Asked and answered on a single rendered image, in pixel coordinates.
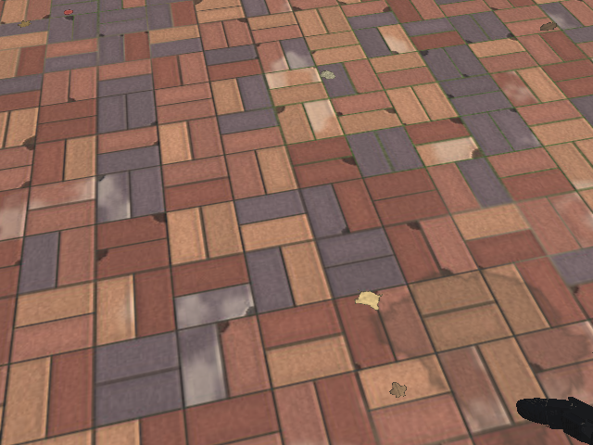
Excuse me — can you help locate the robot right hand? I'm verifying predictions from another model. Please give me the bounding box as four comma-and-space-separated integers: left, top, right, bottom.
516, 397, 593, 445

